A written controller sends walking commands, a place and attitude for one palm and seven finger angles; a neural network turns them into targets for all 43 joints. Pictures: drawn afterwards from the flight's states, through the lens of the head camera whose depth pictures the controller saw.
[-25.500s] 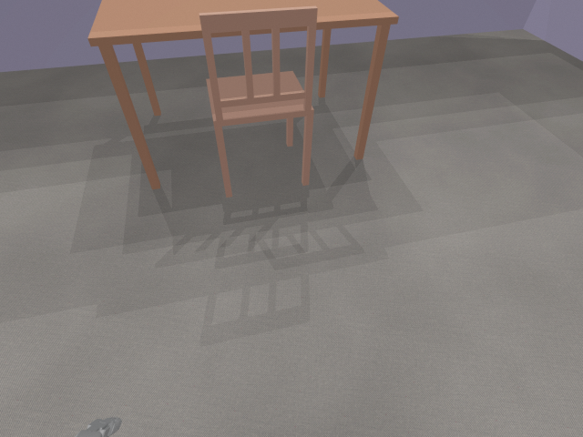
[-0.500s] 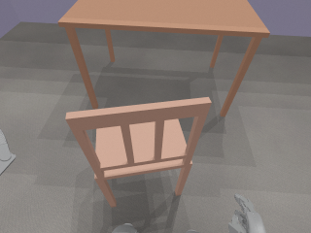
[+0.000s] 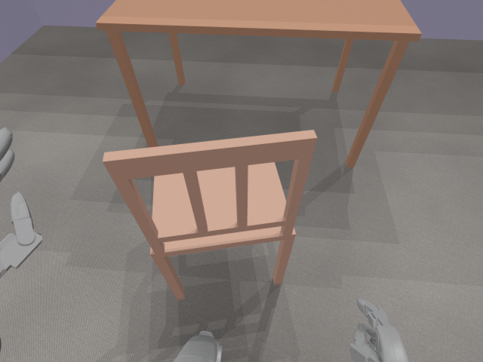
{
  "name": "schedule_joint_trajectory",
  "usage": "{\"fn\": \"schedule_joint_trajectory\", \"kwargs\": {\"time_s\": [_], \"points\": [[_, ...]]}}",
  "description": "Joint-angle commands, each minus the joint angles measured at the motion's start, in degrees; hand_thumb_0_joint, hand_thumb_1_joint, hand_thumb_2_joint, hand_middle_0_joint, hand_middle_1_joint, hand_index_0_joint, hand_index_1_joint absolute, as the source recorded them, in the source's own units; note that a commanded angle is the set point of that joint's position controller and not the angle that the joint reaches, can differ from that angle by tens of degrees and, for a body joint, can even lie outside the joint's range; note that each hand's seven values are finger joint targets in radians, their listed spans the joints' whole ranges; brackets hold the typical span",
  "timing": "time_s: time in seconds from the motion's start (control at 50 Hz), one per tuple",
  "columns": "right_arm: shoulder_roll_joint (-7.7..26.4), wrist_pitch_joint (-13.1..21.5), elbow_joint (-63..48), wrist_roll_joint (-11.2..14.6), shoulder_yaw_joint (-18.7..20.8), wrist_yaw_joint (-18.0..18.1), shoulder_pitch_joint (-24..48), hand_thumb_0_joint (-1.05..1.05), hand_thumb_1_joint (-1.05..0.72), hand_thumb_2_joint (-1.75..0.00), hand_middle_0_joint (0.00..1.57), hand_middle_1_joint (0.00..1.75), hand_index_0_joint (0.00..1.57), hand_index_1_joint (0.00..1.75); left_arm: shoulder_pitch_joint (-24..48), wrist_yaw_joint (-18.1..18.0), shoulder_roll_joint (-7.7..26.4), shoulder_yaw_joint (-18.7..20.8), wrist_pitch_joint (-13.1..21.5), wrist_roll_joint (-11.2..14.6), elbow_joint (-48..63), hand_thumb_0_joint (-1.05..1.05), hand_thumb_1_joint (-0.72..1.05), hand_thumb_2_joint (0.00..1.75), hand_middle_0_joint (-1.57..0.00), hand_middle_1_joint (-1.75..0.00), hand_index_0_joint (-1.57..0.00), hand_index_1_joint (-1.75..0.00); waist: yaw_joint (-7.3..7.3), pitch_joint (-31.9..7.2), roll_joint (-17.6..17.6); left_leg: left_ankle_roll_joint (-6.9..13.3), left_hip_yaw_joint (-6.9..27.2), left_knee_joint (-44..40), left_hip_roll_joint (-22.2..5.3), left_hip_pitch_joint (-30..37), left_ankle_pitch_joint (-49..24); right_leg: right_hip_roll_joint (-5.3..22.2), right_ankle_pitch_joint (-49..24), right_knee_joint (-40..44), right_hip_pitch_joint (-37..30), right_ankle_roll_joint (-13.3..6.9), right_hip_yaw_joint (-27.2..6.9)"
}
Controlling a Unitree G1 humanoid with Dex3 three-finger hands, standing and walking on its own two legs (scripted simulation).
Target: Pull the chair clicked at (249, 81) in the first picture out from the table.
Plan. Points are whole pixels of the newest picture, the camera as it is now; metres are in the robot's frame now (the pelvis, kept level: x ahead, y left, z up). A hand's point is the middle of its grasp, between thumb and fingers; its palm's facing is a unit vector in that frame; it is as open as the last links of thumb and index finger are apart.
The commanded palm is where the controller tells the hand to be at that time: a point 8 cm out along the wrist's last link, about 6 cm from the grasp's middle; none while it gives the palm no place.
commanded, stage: step back with the hand held close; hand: left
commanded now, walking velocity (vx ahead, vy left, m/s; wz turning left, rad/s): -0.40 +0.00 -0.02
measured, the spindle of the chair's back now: (196, 202) +0.46 +0.16 -0.11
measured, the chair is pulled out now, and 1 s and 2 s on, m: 0.60 0.60 0.60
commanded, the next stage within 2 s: stop stepping back and stand still in 0.16 s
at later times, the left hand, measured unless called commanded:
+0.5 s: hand (6, 333) +0.11 +0.22 +0.20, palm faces +0.34 -0.72 -0.60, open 7.4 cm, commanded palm +0.06 +0.27 +0.19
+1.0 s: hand out of the picture +0.05 +0.25 +0.20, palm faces +0.46 -0.69 -0.56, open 7.4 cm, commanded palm +0.00 +0.27 +0.19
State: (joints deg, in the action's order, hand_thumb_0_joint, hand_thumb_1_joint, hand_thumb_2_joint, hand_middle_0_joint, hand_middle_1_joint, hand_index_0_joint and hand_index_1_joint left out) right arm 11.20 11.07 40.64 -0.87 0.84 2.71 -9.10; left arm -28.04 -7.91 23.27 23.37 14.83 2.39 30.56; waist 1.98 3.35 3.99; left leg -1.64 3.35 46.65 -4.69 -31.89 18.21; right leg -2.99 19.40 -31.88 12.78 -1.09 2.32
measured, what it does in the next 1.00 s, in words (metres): walks backwards: left foot, then right foot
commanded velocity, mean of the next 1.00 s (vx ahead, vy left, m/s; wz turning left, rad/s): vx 0.04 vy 0.04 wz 0.00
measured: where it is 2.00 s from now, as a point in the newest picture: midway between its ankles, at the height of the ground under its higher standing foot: outside the picture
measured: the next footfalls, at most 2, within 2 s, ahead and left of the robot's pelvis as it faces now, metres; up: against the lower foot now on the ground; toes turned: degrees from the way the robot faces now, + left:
left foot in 0.20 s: +0.02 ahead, +0.12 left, +0.00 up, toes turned +2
right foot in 0.44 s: -0.02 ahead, -0.15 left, +0.00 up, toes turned -8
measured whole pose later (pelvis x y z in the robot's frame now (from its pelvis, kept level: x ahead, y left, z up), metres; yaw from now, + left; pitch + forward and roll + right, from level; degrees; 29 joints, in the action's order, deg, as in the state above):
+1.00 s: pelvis -0.15 -0.03 +0.00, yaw -1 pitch -2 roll -2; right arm 12.2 7.0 38.6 1.3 1.4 2.6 -14.7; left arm -30.6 -8.8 27.2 27.8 14.2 1.2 23.2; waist -0.6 -0.4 4.9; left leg 1.1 -1.1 38.1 -3.0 -14.6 21.6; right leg -0.5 13.1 -29.0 13.5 -1.4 7.4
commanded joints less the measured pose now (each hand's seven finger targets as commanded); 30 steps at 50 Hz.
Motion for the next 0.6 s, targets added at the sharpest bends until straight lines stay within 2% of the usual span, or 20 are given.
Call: {"fn": "schedule_joint_trajectory", "kwargs": {"time_s": [0.0, 0.02, 0.04, 0.08, 0.1, 0.12, 0.14, 0.18, 0.2, 0.22, 0.24, 0.28, 0.36, 0.42, 0.44, 0.48, 0.5, 0.52, 0.56, 0.58], "points": [[4.0, 1.2, -10.0, 0.8, 2.4, 1.5, 6.7, 0.0, -0.9, -0.9, 0.2, 0.3, 0.2, 0.3, -5.4, -1.2, 11.9, 10.2, 2.6, 0.2, 3.5, 0.0, 0.9, 0.9, -0.2, -0.3, -0.2, -0.3, -1.37, -7.8, -13.4, -0.7, 1.0, 26.8, 5.8, -5.5, 12.1, 22.0, -46.7, 10.2, -3.2, -10.5, -15.7], [3.1, -0.8, -10.3, 0.5, 0.8, 1.9, 7.5, 0.0, -0.9, -0.9, 0.2, 0.3, 0.2, 0.3, -7.5, -1.6, 11.3, 10.2, 2.3, -0.4, 1.9, 0.0, 0.9, 0.9, -0.2, -0.3, -0.2, -0.3, -1.75, -8.9, -8.6, -0.9, -0.3, 20.5, 5.0, -5.2, 11.9, 19.1, -50.6, 7.5, -6.7, -8.2, -11.8], [2.2, -2.2, -10.9, 0.4, -0.2, 2.2, 8.0, 0.0, -0.9, -0.9, 0.2, 0.3, 0.2, 0.3, -6.8, -2.0, 10.5, 9.7, 2.6, -0.2, 2.2, 0.0, 0.9, 0.9, -0.2, -0.3, -0.2, -0.3, -2.06, -10.2, -8.1, -1.0, -1.9, 12.6, 4.7, -4.0, 12.3, 16.6, -54.1, 5.1, -10.1, -6.1, -8.4], [3.3, -2.7, -12.7, 0.7, -0.2, 2.9, 9.9, 0.0, -0.9, -0.9, 0.2, 0.3, 0.2, 0.3, -4.2, -2.5, 10.7, 9.3, 3.4, 0.1, 5.6, 0.0, 0.9, 0.9, -0.2, -0.3, -0.2, -0.3, -2.35, -9.5, -10.3, -0.2, -3.8, -6.7, 4.8, 0.4, 10.8, 14.8, -60.7, 1.2, -12.0, -4.9, -8.2], [3.7, -2.6, -13.1, 0.6, -0.2, 2.9, 7.6, 0.0, -0.9, -0.9, 0.2, 0.3, 0.2, 0.3, -3.4, -2.4, 11.1, 9.9, 3.8, 0.2, 8.0, 0.0, 0.9, 0.9, -0.2, -0.3, -0.2, -0.3, -2.28, -11.5, -12.0, 0.0, -4.7, -16.9, 5.0, 5.7, 4.4, 13.9, -55.8, 0.6, -11.5, -3.6, -7.4], [4.9, -3.0, -13.1, 0.7, 0.6, 3.0, 5.7, 0.0, -0.9, -0.9, 0.2, 0.3, 0.2, 0.3, -3.8, -2.7, 12.8, 10.4, 3.9, 0.4, 12.3, 0.0, 0.9, 0.9, -0.2, -0.3, -0.2, -0.3, -2.98, -12.7, -10.9, 0.0, -7.0, -26.3, 5.7, 12.2, -6.0, 12.2, -50.1, -1.0, -9.9, -2.5, -6.1], [5.3, -3.0, -13.1, 0.7, 1.3, 3.0, 5.1, 0.0, -0.9, -0.9, 0.2, 0.3, 0.2, 0.3, -3.8, -2.7, 12.1, 9.1, 4.3, 0.7, 15.3, 0.0, 0.9, 0.9, -0.2, -0.3, -0.2, -0.3, -2.59, -13.6, -7.1, 0.6, -6.2, -30.9, 2.9, 19.5, -17.7, 10.2, -40.5, -3.4, -6.9, -1.0, -4.4], [7.4, -1.7, -12.8, 1.0, 4.5, 2.3, 2.8, 0.0, -0.9, -0.9, 0.2, 0.3, 0.2, 0.3, -6.0, -3.1, 14.0, 10.3, 4.8, 0.1, 18.8, 0.0, 0.9, 0.9, -0.2, -0.3, -0.2, -0.3, -1.75, -17.5, 7.0, 7.5, 8.4, -22.2, -15.4, 37.8, -57.8, 5.3, 4.2, -13.6, 14.1, 1.7, -3.4], [7.5, -1.0, -12.3, 1.2, 4.9, 1.0, 0.1, 0.0, -0.9, -0.9, 0.2, 0.3, 0.2, 0.3, -8.8, -2.6, 12.3, 9.8, 5.1, 0.3, 18.2, 0.0, 0.9, 0.9, -0.2, -0.3, -0.2, -0.3, -1.53, -18.9, 7.1, 10.7, 7.6, -20.5, -17.2, 39.5, -62.1, 3.3, 12.9, -21.6, 17.0, 1.5, -5.8], [7.3, 0.0, -11.7, 1.0, 5.4, 0.5, 1.3, 0.0, -0.9, -0.9, 0.2, 0.3, 0.2, 0.3, -11.6, -2.2, 11.7, 10.4, 4.6, 0.2, 15.6, 0.0, 0.9, 0.9, -0.2, -0.3, -0.2, -0.3, -1.13, -17.4, 6.9, 10.7, 5.2, -21.2, -16.6, 37.8, -62.8, 2.3, 13.3, -25.4, 19.1, 1.1, -5.3], [7.4, 0.9, -12.1, 0.0, 4.4, 0.5, 2.6, 0.0, -0.9, -0.9, 0.2, 0.3, 0.2, 0.3, -11.0, -2.1, 14.5, 12.5, 4.4, 1.1, 20.3, 0.0, 0.9, 0.9, -0.2, -0.3, -0.2, -0.3, -1.24, -18.9, 13.9, 10.6, 6.9, -21.9, -16.8, 30.6, -59.0, 4.0, 14.1, -25.8, 15.5, 1.8, -6.4], [7.5, 0.3, -12.0, 0.5, 4.8, -0.3, 1.0, 0.0, -0.9, -0.9, 0.2, 0.3, 0.2, 0.3, -8.1, -2.2, 14.6, 12.9, 2.5, 1.3, 24.6, 0.0, 0.9, 0.9, -0.2, -0.3, -0.2, -0.3, -2.48, -17.1, 14.7, 8.9, 2.8, -20.9, -12.6, 30.9, -52.6, 3.9, 7.3, -20.0, 13.0, 2.2, -4.3], [7.3, -0.5, -13.6, 2.7, 3.8, -0.3, 0.9, 0.0, -0.9, -0.9, 0.2, 0.3, 0.2, 0.3, -11.2, -2.2, 14.1, 13.5, 0.5, 1.5, 16.8, 0.0, 0.9, 0.9, -0.2, -0.3, -0.2, -0.3, -2.32, -10.3, 10.5, 6.2, 0.6, -22.1, -9.0, 19.7, -19.0, 5.2, -0.1, 0.1, 2.5, 1.9, -0.1], [7.6, -1.1, -12.6, 2.7, 2.9, 0.5, -0.1, 0.0, -0.9, -0.9, 0.2, 0.3, 0.2, 0.3, -8.0, -2.1, 12.8, 12.2, -0.3, 0.8, 6.4, 0.0, 0.9, 0.9, -0.2, -0.3, -0.2, -0.3, -3.08, -5.9, -0.1, 3.6, -2.2, -18.3, -3.0, 7.5, 10.1, 7.2, -7.3, 12.0, -8.3, 2.1, -0.4], [7.7, -1.4, -12.7, 2.6, 3.1, 0.6, 0.4, 0.0, -0.9, -0.9, 0.2, 0.3, 0.2, 0.3, -6.2, -2.2, 13.7, 12.6, -0.3, 0.7, 3.8, 0.0, 0.9, 0.9, -0.2, -0.3, -0.2, -0.3, -3.45, -4.7, -6.1, 2.3, -4.5, -11.3, 0.6, 8.2, 12.6, 11.3, -2.6, 15.8, -2.9, 0.0, -6.4], [8.9, -2.5, -12.4, 3.1, 4.7, 1.0, -1.2, 0.0, -0.9, -0.9, 0.2, 0.3, 0.2, 0.3, -4.2, -1.9, 12.9, 10.3, -1.9, 0.3, 1.2, 0.0, 0.9, 0.9, -0.2, -0.3, -0.2, -0.3, -2.84, -3.0, -20.0, 1.3, -4.4, 8.2, 5.2, 12.9, 10.1, 20.5, 21.3, 26.4, 14.4, -5.0, -21.7], [8.5, -3.2, -11.7, 2.8, 4.3, 0.9, -0.9, 0.0, -0.9, -0.9, 0.2, 0.3, 0.2, 0.3, -4.1, -1.7, 10.9, 7.7, -2.5, 0.3, -0.5, 0.0, 0.9, 0.9, -0.2, -0.3, -0.2, -0.3, -3.69, -0.7, -20.6, 1.6, -2.5, 13.5, 4.9, 12.0, 6.6, 22.3, 23.6, 27.7, 17.4, -5.8, -22.5], [8.0, -3.7, -10.6, 2.2, 3.6, 0.8, -0.7, 0.0, -0.9, -0.9, 0.2, 0.3, 0.2, 0.3, -3.2, -1.6, 10.8, 7.6, -2.6, 0.0, -2.4, 0.0, 0.9, 0.9, -0.2, -0.3, -0.2, -0.3, -4.4, -1.9, -20.0, 1.7, -2.3, 15.4, 4.5, 11.1, 4.4, 21.6, 22.6, 25.6, 16.5, -5.3, -18.8], [7.4, -4.0, -10.8, 1.7, 2.3, 0.8, 0.3, 0.0, -0.9, -0.9, 0.2, 0.3, 0.2, 0.3, -1.0, -1.4, 9.8, 5.8, -2.4, -0.5, -2.7, 0.0, 0.9, 0.9, -0.2, -0.3, -0.2, -0.3, -4.6, -4.0, -15.9, 2.2, -4.3, 8.3, 3.6, 13.5, 3.8, 18.9, 20.0, 22.6, 14.9, -3.6, -11.0], [7.2, -3.8, -11.4, 1.8, 1.9, 1.1, 2.1, 0.0, -0.9, -0.9, 0.2, 0.3, 0.2, 0.3, 2.0, -1.5, 10.4, 5.1, -2.0, -0.7, 0.4, 0.0, 0.9, 0.9, -0.2, -0.3, -0.2, -0.3, -3.94, -3.3, -13.5, 2.8, -5.1, 2.7, 3.7, 14.6, 5.4, 18.7, 19.6, 22.6, 14.4, -3.2, -9.8]]}}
